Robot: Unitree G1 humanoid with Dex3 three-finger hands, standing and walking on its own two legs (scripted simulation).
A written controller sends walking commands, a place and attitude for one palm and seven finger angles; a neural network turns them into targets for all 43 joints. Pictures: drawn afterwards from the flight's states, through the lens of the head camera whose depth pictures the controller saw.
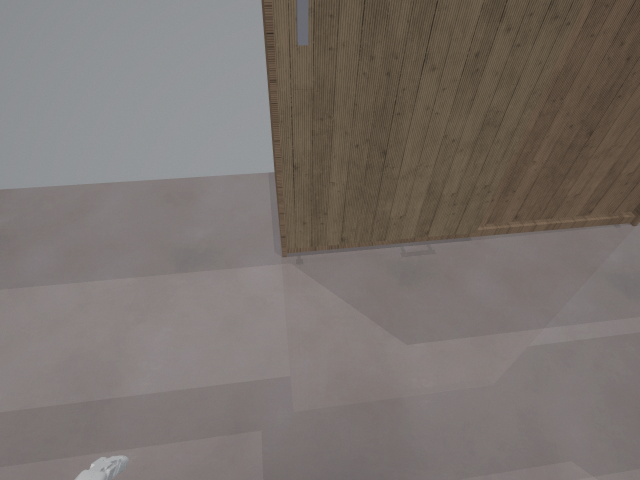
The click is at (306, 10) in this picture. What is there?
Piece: wardrobe's sliding door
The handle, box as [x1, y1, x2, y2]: [296, 0, 307, 44]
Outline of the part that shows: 296,0 297,42 298,44 307,44 307,0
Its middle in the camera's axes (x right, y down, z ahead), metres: -0.05 -0.58 +0.86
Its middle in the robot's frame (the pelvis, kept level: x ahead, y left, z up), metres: +1.06 +0.10 +0.23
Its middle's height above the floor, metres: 1.00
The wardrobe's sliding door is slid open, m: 0.00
